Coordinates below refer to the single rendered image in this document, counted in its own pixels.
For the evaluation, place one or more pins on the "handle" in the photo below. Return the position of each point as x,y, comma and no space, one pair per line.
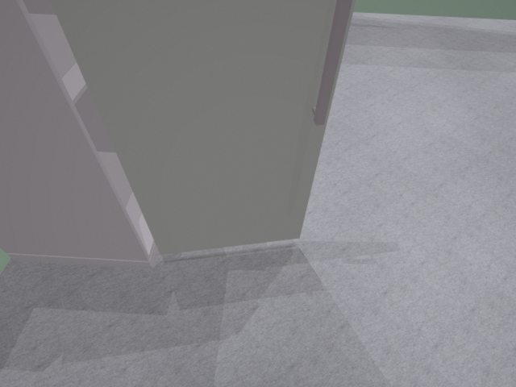
339,24

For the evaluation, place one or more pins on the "fridge door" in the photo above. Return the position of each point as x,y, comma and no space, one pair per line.
208,105

